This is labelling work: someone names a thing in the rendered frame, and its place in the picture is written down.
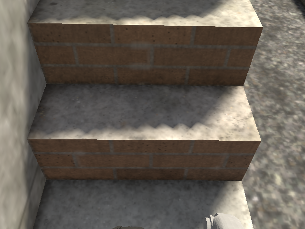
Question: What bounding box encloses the robot right thigh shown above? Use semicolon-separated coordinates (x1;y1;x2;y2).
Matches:
203;213;245;229

